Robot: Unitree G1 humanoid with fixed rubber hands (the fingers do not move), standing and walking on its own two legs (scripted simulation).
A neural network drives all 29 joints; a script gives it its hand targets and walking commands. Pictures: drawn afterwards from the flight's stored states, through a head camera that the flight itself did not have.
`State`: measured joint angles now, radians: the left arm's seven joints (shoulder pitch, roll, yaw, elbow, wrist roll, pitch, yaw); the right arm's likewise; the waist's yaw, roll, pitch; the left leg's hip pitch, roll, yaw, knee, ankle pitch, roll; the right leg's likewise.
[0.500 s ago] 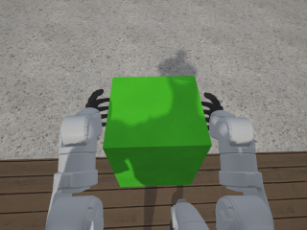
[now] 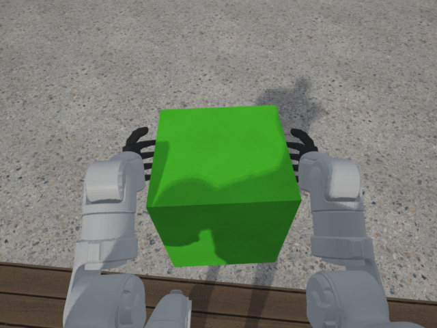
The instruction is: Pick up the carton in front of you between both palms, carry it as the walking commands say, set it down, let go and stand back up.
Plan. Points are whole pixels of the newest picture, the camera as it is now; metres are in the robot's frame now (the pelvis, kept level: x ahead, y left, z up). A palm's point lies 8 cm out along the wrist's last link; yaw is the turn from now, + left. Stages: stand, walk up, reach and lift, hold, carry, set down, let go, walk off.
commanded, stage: carry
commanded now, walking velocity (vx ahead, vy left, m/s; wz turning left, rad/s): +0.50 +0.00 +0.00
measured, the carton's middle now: (221, 191) +0.35 +0.01 +0.02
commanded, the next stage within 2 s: none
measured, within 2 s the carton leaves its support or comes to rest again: neither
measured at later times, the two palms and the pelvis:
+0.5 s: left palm (167, 81) +0.67 +0.16 +0.04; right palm (284, 90) +0.64 -0.13 +0.04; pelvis +0.30 +0.04 -0.04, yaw -2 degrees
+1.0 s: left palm (181, 23) +0.94 +0.16 +0.06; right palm (275, 23) +0.95 -0.14 +0.05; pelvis +0.59 -0.01 -0.04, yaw +1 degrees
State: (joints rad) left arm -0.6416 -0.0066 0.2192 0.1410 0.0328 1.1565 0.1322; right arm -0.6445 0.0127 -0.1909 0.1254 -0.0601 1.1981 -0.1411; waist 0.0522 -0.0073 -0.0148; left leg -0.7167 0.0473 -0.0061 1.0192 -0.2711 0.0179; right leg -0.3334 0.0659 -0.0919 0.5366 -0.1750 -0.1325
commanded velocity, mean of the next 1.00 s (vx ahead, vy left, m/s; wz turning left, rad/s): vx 0.50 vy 0.00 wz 0.00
